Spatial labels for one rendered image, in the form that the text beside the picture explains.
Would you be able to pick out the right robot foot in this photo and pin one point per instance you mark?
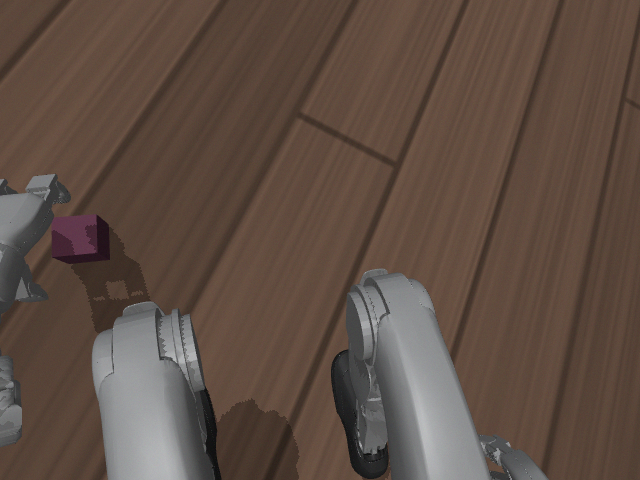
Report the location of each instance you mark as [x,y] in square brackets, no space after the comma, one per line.
[366,465]

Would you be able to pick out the left robot foot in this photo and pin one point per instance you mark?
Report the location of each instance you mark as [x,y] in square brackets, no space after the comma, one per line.
[211,435]

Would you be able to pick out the left robot arm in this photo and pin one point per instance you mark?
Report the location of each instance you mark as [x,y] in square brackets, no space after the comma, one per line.
[12,266]

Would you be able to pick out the cube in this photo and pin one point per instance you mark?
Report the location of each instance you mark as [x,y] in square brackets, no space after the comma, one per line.
[79,239]

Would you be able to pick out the right robot hand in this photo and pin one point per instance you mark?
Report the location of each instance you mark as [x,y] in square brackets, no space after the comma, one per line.
[516,464]

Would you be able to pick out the left robot hand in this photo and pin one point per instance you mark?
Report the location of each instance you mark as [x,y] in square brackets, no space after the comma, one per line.
[24,219]

